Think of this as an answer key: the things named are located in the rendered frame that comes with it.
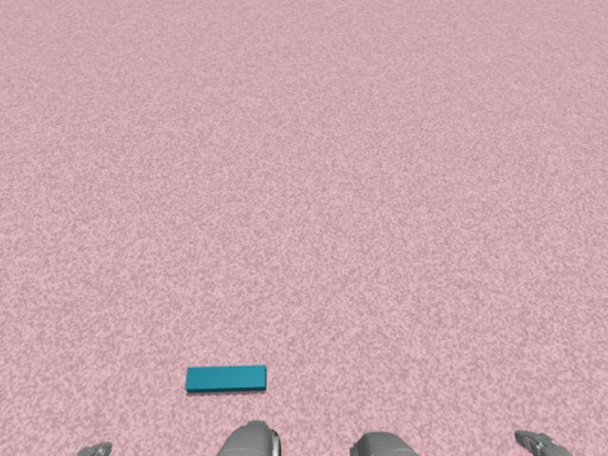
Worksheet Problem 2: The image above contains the right robot hand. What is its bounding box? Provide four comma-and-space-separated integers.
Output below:
515, 430, 573, 456

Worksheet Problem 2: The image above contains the carton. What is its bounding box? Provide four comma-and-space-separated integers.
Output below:
185, 365, 267, 393

